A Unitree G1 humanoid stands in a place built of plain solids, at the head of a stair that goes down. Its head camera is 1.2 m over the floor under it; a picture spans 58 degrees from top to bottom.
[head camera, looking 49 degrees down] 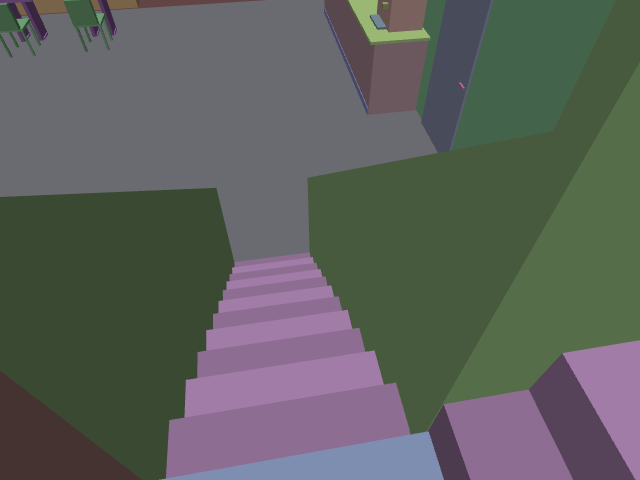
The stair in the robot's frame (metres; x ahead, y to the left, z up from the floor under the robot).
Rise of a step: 0.19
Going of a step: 0.21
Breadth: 0.73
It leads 10 degrees to the left of straight ahead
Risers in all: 12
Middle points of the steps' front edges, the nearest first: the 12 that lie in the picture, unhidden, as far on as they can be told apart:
0.31 0.07 0.00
0.52 0.11 -0.19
0.73 0.14 -0.37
0.94 0.18 -0.56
1.15 0.22 -0.75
1.36 0.25 -0.94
1.57 0.29 -1.13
1.78 0.32 -1.32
1.99 0.36 -1.50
2.20 0.39 -1.69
2.41 0.43 -1.88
2.62 0.46 -2.07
